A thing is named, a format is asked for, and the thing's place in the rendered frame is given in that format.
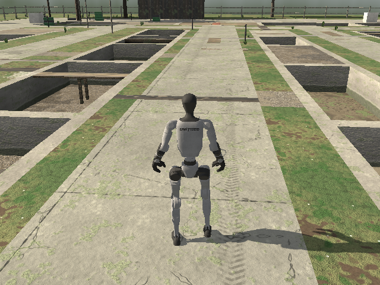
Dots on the robot right upper arm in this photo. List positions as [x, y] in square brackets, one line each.
[207, 124]

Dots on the robot left shin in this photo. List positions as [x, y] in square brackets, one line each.
[175, 218]

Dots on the robot left hand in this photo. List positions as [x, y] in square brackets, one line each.
[160, 164]

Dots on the robot torso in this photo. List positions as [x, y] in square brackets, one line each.
[189, 139]

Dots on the robot left forearm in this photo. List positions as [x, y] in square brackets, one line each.
[159, 154]

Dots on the robot left upper arm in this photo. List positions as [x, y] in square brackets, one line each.
[167, 135]

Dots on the robot right forearm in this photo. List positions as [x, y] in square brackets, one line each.
[218, 154]

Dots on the robot right hand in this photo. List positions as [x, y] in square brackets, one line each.
[216, 163]

